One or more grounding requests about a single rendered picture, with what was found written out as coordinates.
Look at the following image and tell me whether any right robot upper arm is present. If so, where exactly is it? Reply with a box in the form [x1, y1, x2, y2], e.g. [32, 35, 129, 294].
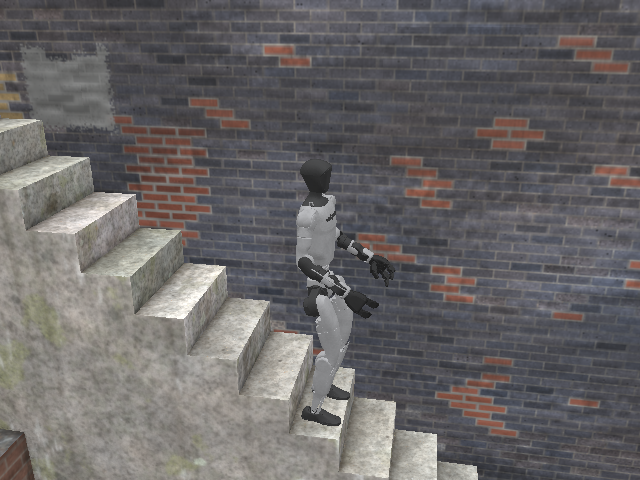
[296, 208, 317, 270]

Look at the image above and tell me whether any right robot forearm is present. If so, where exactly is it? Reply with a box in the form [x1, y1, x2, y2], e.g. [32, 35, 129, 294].
[298, 257, 351, 299]

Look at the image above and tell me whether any robot left hand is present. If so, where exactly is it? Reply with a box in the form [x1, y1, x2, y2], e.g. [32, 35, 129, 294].
[369, 255, 396, 287]

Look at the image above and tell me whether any robot left thigh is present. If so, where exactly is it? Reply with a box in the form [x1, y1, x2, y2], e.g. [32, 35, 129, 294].
[330, 275, 353, 349]

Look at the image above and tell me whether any left robot upper arm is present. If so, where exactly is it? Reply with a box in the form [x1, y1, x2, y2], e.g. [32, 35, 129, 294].
[322, 194, 340, 241]

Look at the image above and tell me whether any robot right hand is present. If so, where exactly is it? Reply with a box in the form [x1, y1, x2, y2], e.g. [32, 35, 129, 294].
[344, 290, 379, 319]

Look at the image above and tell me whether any left robot forearm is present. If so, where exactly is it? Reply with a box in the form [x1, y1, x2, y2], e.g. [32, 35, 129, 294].
[337, 231, 374, 263]

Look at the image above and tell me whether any right robot foot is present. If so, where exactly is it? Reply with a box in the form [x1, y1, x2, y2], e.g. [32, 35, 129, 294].
[301, 406, 341, 426]

